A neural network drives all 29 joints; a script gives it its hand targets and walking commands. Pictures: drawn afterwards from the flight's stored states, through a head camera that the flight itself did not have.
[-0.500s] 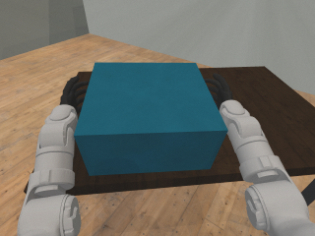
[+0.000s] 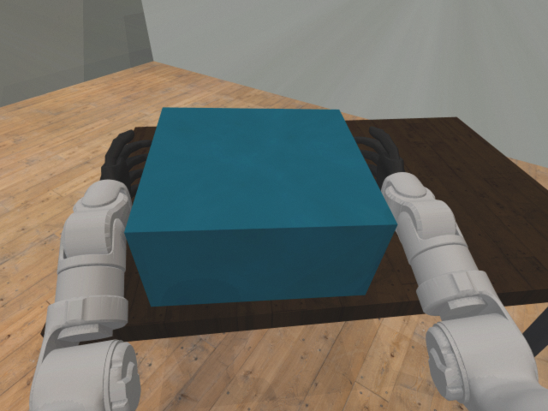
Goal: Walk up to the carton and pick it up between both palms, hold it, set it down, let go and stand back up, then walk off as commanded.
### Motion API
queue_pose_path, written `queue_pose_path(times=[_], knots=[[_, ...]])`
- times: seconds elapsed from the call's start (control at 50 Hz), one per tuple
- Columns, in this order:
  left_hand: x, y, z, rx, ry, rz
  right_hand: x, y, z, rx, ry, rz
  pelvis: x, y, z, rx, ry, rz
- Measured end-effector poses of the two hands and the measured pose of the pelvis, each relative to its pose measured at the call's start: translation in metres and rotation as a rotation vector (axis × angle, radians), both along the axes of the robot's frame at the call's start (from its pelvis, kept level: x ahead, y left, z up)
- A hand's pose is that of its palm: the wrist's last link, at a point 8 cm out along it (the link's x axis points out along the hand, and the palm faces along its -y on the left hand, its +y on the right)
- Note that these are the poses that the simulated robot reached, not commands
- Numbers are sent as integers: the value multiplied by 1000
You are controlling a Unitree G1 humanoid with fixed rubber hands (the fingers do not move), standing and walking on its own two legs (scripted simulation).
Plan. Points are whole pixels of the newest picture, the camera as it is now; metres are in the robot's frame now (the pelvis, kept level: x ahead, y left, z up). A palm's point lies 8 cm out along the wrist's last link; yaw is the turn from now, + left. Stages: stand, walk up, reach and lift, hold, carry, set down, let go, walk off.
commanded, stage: hold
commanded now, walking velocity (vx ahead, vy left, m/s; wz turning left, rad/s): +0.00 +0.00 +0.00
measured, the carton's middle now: (257, 195) +0.39 +0.03 +0.17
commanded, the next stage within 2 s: set down in 1.86 s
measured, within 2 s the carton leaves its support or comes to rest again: neither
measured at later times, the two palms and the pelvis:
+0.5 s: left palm (115, 184) +0.36 +0.21 +0.22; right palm (400, 176) +0.37 -0.17 +0.22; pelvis -0.01 +0.00 +0.00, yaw +0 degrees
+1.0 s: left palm (118, 182) +0.36 +0.21 +0.22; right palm (400, 174) +0.37 -0.17 +0.22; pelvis +0.00 +0.00 +0.00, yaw +0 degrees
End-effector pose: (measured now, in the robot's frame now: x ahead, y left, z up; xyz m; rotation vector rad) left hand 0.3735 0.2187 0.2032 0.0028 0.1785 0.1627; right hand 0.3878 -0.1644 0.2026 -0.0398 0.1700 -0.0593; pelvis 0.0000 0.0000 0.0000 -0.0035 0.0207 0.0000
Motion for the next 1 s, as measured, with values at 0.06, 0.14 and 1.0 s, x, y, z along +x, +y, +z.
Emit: queue_pose_path(times=[0.06,0.14,1.0], knots=[[-2,0,3,1,-9,1,-1,0,4,4,-10,-1,0,0,0,0,-1,0],[-6,0,9,1,-25,2,-4,0,11,10,-24,-1,-1,0,0,0,-6,0],[-10,-7,13,-2,-11,-18,-14,-7,18,16,-11,-21,-3,0,0,0,-20,0]])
